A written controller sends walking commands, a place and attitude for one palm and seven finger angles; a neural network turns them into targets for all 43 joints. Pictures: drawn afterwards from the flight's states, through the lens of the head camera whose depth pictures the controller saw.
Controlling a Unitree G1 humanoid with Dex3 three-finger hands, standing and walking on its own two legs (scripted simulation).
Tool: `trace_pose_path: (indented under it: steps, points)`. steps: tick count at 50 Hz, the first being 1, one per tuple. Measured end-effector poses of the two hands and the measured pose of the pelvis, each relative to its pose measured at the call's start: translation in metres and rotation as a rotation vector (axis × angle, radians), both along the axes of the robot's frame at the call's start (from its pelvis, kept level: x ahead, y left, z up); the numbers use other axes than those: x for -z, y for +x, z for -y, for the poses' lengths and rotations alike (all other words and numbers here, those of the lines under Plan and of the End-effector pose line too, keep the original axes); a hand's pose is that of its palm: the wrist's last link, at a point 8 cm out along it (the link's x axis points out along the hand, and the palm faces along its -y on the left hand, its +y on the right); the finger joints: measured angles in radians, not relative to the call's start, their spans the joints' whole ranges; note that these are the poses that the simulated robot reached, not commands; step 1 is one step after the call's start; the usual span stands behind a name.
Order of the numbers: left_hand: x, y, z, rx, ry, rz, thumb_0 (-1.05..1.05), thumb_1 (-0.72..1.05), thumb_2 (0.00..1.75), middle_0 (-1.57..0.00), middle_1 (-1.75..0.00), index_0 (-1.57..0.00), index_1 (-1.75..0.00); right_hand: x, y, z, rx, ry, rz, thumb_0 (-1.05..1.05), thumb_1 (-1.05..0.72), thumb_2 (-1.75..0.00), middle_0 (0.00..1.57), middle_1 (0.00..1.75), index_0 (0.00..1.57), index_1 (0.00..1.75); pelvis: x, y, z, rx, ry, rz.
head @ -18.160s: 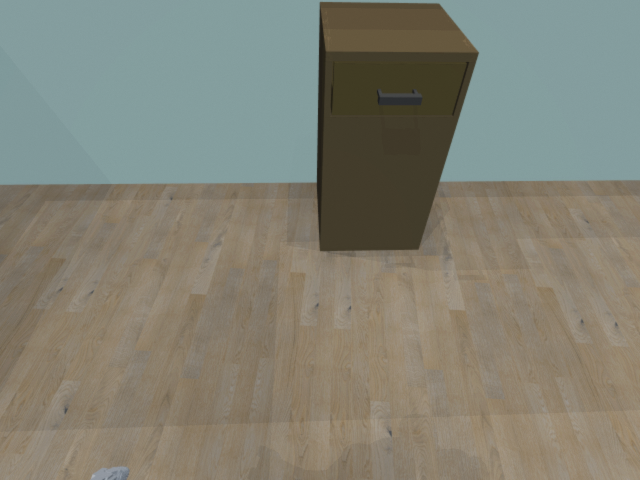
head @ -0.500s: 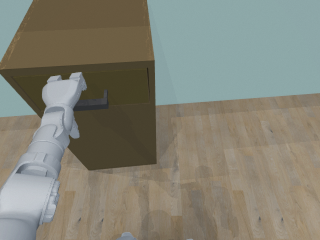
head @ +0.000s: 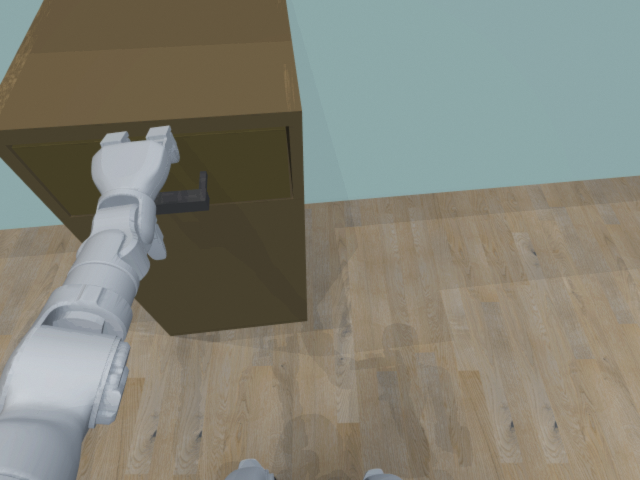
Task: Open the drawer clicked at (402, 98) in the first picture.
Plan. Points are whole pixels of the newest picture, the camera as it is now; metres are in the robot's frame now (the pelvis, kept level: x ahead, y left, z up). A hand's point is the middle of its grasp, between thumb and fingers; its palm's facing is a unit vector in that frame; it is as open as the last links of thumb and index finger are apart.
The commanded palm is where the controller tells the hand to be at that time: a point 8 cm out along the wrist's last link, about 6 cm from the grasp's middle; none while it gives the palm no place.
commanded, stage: re-aim the fingers above the handle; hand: left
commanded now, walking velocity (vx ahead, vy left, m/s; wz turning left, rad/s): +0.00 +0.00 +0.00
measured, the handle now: (168, 191) +0.54 +0.20 -0.01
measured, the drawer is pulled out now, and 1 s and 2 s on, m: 0.00 0.00 0.00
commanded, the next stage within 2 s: lower the fingers behind the handle in 2.00 s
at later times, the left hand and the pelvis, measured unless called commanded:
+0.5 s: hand (144, 195) +0.49 +0.21 +0.04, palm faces -0.02 -0.03 -1.00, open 13.9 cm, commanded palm +0.47 +0.21 +0.10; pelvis +0.01 +0.00 +0.00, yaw +0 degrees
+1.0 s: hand (143, 194) +0.49 +0.21 +0.04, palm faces -0.02 -0.03 -1.00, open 13.7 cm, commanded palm +0.46 +0.21 +0.10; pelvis +0.01 +0.00 +0.00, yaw +0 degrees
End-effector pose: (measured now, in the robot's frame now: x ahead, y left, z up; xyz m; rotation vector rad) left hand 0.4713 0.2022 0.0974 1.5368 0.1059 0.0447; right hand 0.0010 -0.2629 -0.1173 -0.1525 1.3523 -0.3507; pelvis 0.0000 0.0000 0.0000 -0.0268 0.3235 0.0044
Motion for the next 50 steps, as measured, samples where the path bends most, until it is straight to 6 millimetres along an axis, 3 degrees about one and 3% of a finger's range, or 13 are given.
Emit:
trace_pose_path:
  steps: [9,19,30,38,42,50]
  points:
    - [-0.005,0.002,-0.004,0.021,-0.008,-0.034,-0.01,-0.49,0.31,-0.32,-1.20,-0.31,-1.20,-0.004,-0.007,0.004,0.005,-0.011,-0.036,0.01,-0.91,-0.90,0.20,0.30,0.20,0.30,-0.003,0.006,0.002,-0.011,-0.003,0.009]
    - [-0.001,0.002,0.011,0.081,-0.040,0.015,0.00,-0.49,0.31,-0.32,-1.20,-0.32,-1.20,-0.003,0.009,0.010,-0.006,-0.020,-0.002,0.01,-0.91,-0.90,0.20,0.30,0.20,0.30,-0.001,0.009,0.002,-0.003,0.000,0.000]
    - [-0.002,-0.005,-0.019,-0.046,0.007,-0.034,0.00,-0.49,0.31,-0.32,-1.20,-0.31,-1.20,-0.003,0.027,0.006,-0.028,0.001,0.026,0.01,-0.91,-0.90,0.20,0.30,0.20,0.30,-0.004,0.010,0.005,-0.012,0.002,0.012]
    - [-0.003,-0.007,0.007,0.101,-0.049,-0.034,-0.01,-0.49,0.31,-0.32,-1.20,-0.32,-1.20,-0.007,0.033,0.010,-0.043,-0.028,0.035,0.01,-0.91,-0.90,0.20,0.30,0.20,0.30,-0.004,0.011,0.002,-0.023,-0.002,0.024]
    - [-0.001,0.000,0.011,0.104,-0.047,0.016,0.00,-0.49,0.31,-0.32,-1.20,-0.32,-1.20,-0.005,0.031,0.010,-0.036,-0.034,0.044,0.01,-0.91,-0.90,0.20,0.30,0.20,0.30,0.000,0.008,0.001,-0.016,-0.002,0.008]
    - [0.002,0.004,-0.010,-0.013,0.000,0.014,0.00,-0.49,0.31,-0.32,-1.20,-0.33,-1.22,0.001,0.013,0.003,-0.014,-0.003,-0.002,0.01,-0.91,-0.90,0.20,0.30,0.20,0.30,0.001,0.006,0.001,0.000,-0.001,-0.016]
